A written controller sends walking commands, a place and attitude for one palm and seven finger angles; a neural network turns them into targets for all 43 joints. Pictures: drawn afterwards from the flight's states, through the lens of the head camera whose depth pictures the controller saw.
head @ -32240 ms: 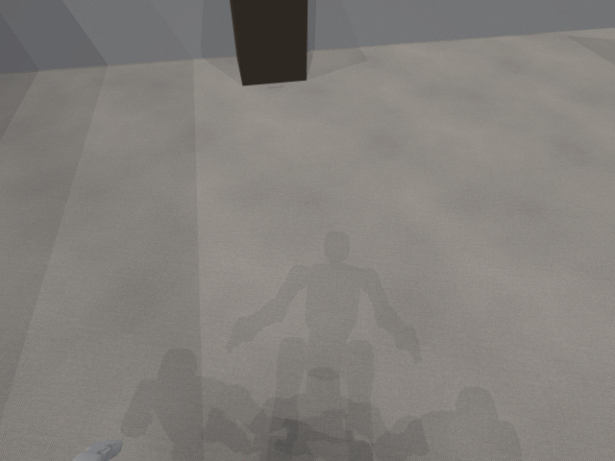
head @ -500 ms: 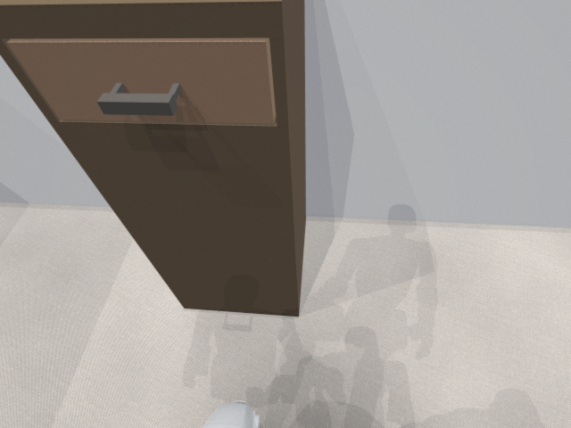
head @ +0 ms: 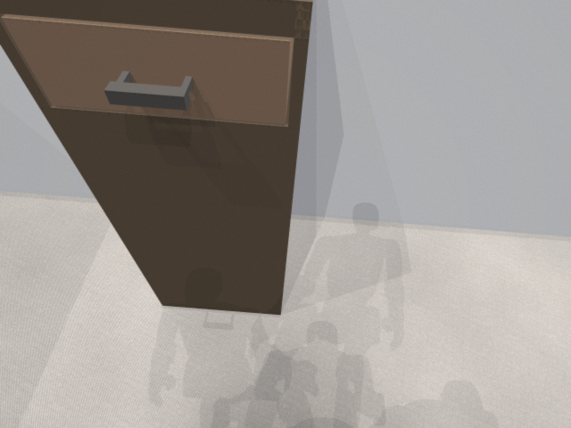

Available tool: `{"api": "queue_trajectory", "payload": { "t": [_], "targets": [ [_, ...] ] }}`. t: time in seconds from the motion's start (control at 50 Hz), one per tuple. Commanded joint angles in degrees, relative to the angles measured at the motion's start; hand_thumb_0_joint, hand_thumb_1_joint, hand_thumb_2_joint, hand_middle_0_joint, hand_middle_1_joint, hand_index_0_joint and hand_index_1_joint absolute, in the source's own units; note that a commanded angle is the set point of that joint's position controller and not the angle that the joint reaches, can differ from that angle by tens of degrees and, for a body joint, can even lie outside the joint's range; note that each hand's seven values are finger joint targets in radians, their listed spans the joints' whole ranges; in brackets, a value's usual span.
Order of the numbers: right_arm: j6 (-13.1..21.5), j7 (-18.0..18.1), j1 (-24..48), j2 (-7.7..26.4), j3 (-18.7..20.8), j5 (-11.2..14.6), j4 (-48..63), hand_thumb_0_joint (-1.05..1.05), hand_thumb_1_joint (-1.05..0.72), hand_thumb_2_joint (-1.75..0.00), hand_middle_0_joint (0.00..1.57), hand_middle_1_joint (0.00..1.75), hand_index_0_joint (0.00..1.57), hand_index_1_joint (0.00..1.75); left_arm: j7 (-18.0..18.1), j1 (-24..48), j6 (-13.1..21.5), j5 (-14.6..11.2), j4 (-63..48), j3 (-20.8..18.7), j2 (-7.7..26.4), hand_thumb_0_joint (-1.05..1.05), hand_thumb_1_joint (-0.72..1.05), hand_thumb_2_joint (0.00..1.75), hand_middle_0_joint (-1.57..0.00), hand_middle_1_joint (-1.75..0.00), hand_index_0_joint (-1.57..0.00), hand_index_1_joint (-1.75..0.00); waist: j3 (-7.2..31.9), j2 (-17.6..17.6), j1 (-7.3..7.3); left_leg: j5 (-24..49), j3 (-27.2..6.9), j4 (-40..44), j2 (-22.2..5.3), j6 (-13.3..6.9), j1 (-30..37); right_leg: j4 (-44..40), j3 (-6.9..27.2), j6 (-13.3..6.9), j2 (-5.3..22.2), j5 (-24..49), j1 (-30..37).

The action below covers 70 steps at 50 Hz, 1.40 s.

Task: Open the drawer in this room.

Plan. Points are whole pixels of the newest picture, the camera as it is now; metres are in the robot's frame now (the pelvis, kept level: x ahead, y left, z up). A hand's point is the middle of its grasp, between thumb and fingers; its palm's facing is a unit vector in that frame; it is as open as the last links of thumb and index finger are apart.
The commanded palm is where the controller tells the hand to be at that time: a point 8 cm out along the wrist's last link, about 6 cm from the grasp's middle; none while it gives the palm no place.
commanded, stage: come to a stop and stand still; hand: left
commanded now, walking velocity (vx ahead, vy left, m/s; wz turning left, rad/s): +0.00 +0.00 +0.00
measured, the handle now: (152, 87) +0.53 +0.23 +0.17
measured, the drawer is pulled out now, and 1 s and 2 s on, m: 0.00 0.00 0.00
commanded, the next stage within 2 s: look again from close up in 1.14 s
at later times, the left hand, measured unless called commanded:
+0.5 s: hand out of the picture +0.02 +0.12 -0.18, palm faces +0.06 -0.97 -0.22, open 7.3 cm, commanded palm none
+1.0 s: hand out of the picture +0.01 +0.13 -0.18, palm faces +0.08 -0.98 -0.17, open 7.4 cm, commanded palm none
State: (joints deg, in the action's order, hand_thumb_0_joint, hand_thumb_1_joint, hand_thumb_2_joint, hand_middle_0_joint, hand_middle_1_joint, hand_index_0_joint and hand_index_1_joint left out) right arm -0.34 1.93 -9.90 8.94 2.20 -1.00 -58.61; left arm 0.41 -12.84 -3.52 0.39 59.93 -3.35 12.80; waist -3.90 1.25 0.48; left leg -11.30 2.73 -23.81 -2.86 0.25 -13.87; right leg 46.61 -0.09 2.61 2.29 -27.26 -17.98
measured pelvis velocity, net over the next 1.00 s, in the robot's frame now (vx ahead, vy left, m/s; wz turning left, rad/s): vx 0.03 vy -0.03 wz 0.03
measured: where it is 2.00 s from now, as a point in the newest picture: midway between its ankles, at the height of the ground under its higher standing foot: outside the picture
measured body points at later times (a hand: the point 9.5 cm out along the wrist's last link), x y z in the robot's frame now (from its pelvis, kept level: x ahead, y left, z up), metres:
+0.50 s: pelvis +0.01 -0.06 +0.00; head +0.02 -0.07 +0.44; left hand +0.02 +0.17 -0.16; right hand -0.03 -0.27 -0.17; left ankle +0.00 +0.12 -0.74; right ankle -0.05 -0.15 -0.74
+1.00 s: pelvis +0.03 -0.03 +0.00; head +0.05 -0.03 +0.44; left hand +0.01 +0.18 -0.17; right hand +0.05 -0.26 -0.16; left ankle +0.00 +0.12 -0.74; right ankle -0.05 -0.15 -0.74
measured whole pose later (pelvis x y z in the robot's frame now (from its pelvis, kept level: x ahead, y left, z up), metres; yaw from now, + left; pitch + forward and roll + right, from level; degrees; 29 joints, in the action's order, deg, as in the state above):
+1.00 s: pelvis +0.03 -0.03 +0.00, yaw +2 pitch -1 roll +1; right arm 0.6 2.6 -13.7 8.6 0.9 -0.1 -65.5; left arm 2.1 -17.3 0.2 0.2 64.3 -0.8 7.3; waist -2.5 1.0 -0.2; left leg -15.2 0.1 -24.4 -2.9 3.2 -8.4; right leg 23.3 -3.4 0.0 1.5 -19.9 -2.6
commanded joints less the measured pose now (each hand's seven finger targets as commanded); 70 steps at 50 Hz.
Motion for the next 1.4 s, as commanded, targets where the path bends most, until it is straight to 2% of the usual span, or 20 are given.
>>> {"api": "queue_trajectory", "payload": {
  "t": [0.0,0.02,0.04,0.06,0.08,0.1,0.12,0.14,0.18,0.24,0.3,0.62,0.88,1.2,1.22,1.24,1.26,1.3,1.34,1.38],
  "targets": [
    [0.20,0.27,-4.50,11.15,2.59,-0.05,-0.09,0.00,-0.90,-0.90,0.20,0.30,0.20,0.30,0.15,-3.35,2.55,-0.10,-1.09,0.54,1.71,0.00,0.90,0.90,-0.20,-0.30,-0.20,-0.30,8.19,-12.25,0.00,21.08,-9.11,2.49,-10.42,-6.61,7.96,-18.34,-3.76,-0.91,-1.01,8.78,5.68],
    [0.24,0.15,-4.28,10.32,2.46,0.30,-0.23,0.00,-0.90,-0.90,0.20,0.30,0.20,0.30,0.35,-5.28,2.94,0.03,-0.05,0.60,2.45,0.00,0.90,0.90,-0.20,-0.30,-0.20,-0.30,8.03,-9.86,-1.05,15.46,-8.17,0.49,-8.70,-4.51,4.56,-25.73,-3.43,-1.02,-0.22,15.64,10.69],
    [0.36,-0.26,-5.19,7.78,1.95,0.73,-0.61,0.00,-0.90,-0.90,0.20,0.30,0.20,0.30,0.75,-5.02,3.49,0.23,0.13,0.50,4.74,0.00,0.90,0.90,-0.20,-0.30,-0.20,-0.30,7.62,-4.34,-0.55,7.71,-6.56,-2.08,-5.84,-1.61,-1.08,-29.23,1.78,-2.27,3.88,18.52,15.80],
    [0.31,-0.58,-4.65,4.82,1.04,0.96,-0.25,0.00,-0.90,-0.90,0.20,0.30,0.20,0.30,1.04,-3.59,3.83,0.30,0.21,0.50,7.10,0.00,0.90,0.90,-0.20,-0.30,-0.20,-0.30,5.39,3.39,-0.08,-2.70,-2.35,-3.51,-1.91,0.88,-4.20,-30.91,7.63,-4.87,10.90,18.95,13.55],
    [0.02,-0.96,-3.76,3.73,0.50,0.67,0.01,0.00,-0.90,-0.90,0.20,0.30,0.20,0.30,0.95,-1.91,3.77,0.28,-0.36,0.75,8.13,0.00,0.90,0.90,-0.20,-0.30,-0.20,-0.30,3.42,3.65,0.08,-7.37,-1.61,-3.74,-0.29,1.45,-2.49,-31.59,8.29,-6.84,13.70,18.62,8.17],
    [-0.69,-0.73,-2.66,3.90,0.51,0.08,-0.15,0.00,-0.90,-0.90,0.20,0.30,0.20,0.30,1.01,-1.40,4.20,0.34,-0.15,0.25,8.57,0.00,0.90,0.90,-0.20,-0.30,-0.20,-0.30,1.27,14.26,-0.68,-9.87,-1.30,-5.36,-0.16,1.55,-2.40,-33.58,10.03,-7.74,12.58,17.86,4.61],
    [-0.79,-0.63,-3.06,5.03,0.59,-0.09,-0.62,0.00,-0.90,-0.90,0.20,0.30,0.20,0.30,1.05,-0.92,4.19,0.38,-0.05,0.80,6.75,0.00,0.90,0.90,-0.20,-0.30,-0.20,-0.30,-1.17,14.86,-0.59,-9.58,-2.12,-6.50,-0.58,1.26,-2.45,-33.63,9.36,-8.35,12.00,19.33,3.26],
    [-0.53,-0.53,-5.27,4.89,0.47,-0.07,-1.94,0.00,-0.90,-0.90,0.20,0.30,0.20,0.30,1.18,0.25,4.16,0.32,0.07,1.30,5.32,0.00,0.90,0.90,-0.20,-0.30,-0.20,-0.30,-1.22,11.55,0.74,-5.48,-2.06,-5.38,-1.01,1.42,-0.80,-31.46,7.02,-8.26,10.62,22.87,3.88],
    [0.35,-0.30,-8.79,4.51,0.06,0.17,-4.43,0.00,-0.90,-0.90,0.20,0.30,0.20,0.30,1.30,-0.35,4.49,-0.27,0.33,1.65,3.88,0.00,0.90,0.90,-0.20,-0.30,-0.20,-0.30,1.86,5.45,0.95,7.57,-2.84,-0.79,-1.87,1.20,3.81,-26.54,2.58,-6.12,7.12,28.59,6.48],
    [0.19,-0.18,-8.85,4.69,-0.11,0.26,-5.43,0.00,-0.90,-0.90,0.20,0.30,0.20,0.30,1.44,-1.98,4.17,-0.24,0.82,1.62,2.86,0.00,0.90,0.90,-0.20,-0.30,-0.20,-0.30,-1.66,4.82,0.03,6.19,-2.91,0.22,-2.68,1.37,4.82,-29.81,2.30,-4.47,4.91,16.94,3.33],
    [0.15,-0.11,-9.53,4.04,-0.46,0.15,-6.23,0.00,-0.90,-0.90,0.20,0.30,0.20,0.30,1.37,-2.30,4.08,-0.35,1.04,1.33,3.12,0.00,0.90,0.90,-0.20,-0.30,-0.20,-0.30,-2.73,-0.29,0.07,6.94,-2.80,0.82,-2.59,1.44,4.29,-30.31,2.56,-4.49,4.54,15.62,4.30],
    [0.74,0.75,-9.65,3.63,-0.60,0.56,-6.51,0.00,-0.90,-0.90,0.20,0.30,0.20,0.30,1.85,-7.92,4.61,-0.17,2.94,1.50,0.92,0.00,0.90,0.90,-0.20,-0.30,-0.20,-0.30,0.74,0.41,-0.24,13.24,-2.47,-0.18,-3.22,0.88,7.56,-27.40,0.11,-4.03,4.29,31.35,9.28],
    [1.32,1.00,-8.56,4.26,-0.61,0.65,-5.82,0.00,-0.90,-0.90,0.20,0.30,0.20,0.30,2.04,-9.47,4.66,0.01,3.44,1.81,0.57,0.00,0.90,0.90,-0.20,-0.30,-0.20,-0.30,1.18,-1.77,-0.47,18.77,-2.93,-0.22,-3.25,0.13,9.12,-26.73,-0.86,-3.53,4.42,32.89,10.59],
    [1.76,0.83,-8.48,5.68,-0.42,0.58,-5.42,0.00,-0.90,-0.90,0.20,0.30,0.20,0.30,2.03,-7.78,4.59,-0.03,2.49,1.67,2.13,0.00,0.90,0.90,-0.20,-0.30,-0.20,-0.30,1.09,-0.91,-0.85,21.19,-3.78,0.93,-2.96,-0.29,8.83,-26.58,-1.69,-3.14,4.65,31.47,12.38],
    [2.25,-0.21,-2.39,7.69,-0.36,0.79,-0.68,0.00,-0.90,-0.90,0.20,0.30,0.20,0.30,4.32,-10.88,6.85,1.35,3.13,1.90,3.38,0.00,0.90,0.90,-0.20,-0.30,-0.20,-0.30,-1.22,-0.39,-2.48,23.10,-0.30,-14.10,-2.10,0.72,2.52,-26.56,4.38,-1.19,6.50,56.54,7.08],
    [1.82,-0.82,-3.10,5.32,-0.83,0.61,2.58,0.00,-0.90,-0.90,0.20,0.30,0.20,0.30,4.13,-9.54,7.07,1.18,1.26,1.20,6.74,0.00,0.90,0.90,-0.20,-0.30,-0.20,-0.30,-0.98,0.92,-0.27,11.92,1.17,-12.85,-0.02,0.46,-2.87,-21.89,1.52,-2.82,8.24,70.32,13.27],
    [2.32,-0.75,-7.61,3.76,-0.81,0.21,2.27,0.00,-0.90,-0.90,0.20,0.30,0.20,0.30,3.80,-10.07,7.25,0.91,0.09,1.48,5.82,0.00,0.90,0.90,-0.20,-0.30,-0.20,-0.30,7.55,4.56,0.62,6.44,1.52,-9.09,0.79,-1.01,-1.36,-15.96,1.24,-4.15,8.45,76.54,18.11],
    [2.49,-0.37,-10.16,6.34,-0.21,0.35,1.67,0.00,-0.90,-0.90,0.20,0.30,0.20,0.30,3.56,-8.94,6.67,0.25,-1.59,1.96,4.53,0.00,0.90,0.90,-0.20,-0.30,-0.20,-0.30,13.90,4.50,0.66,19.49,-0.21,-8.58,-0.79,-2.24,3.88,-11.45,-0.84,-3.46,6.09,64.93,18.40],
    [2.25,-0.12,-10.03,7.83,-0.11,0.42,1.62,0.00,-0.90,-0.90,0.20,0.30,0.20,0.30,3.33,-8.28,5.57,0.28,-2.43,2.20,3.39,0.00,0.90,0.90,-0.20,-0.30,-0.20,-0.30,10.79,-2.34,-0.03,30.73,-2.03,-8.85,-3.89,-2.75,6.96,-13.15,-1.46,-3.28,3.87,42.15,11.72],
    [1.69,0.11,-8.06,8.09,-0.24,0.35,2.37,0.00,-0.90,-0.90,0.20,0.30,0.20,0.30,3.06,-8.18,4.70,0.39,-2.69,2.26,2.47,0.00,0.90,0.90,-0.20,-0.30,-0.20,-0.30,3.10,-3.94,-0.65,26.92,-3.92,-7.00,-4.83,-2.94,2.97,-17.26,-1.44,-3.65,2.41,25.23,7.18]
  ]
}}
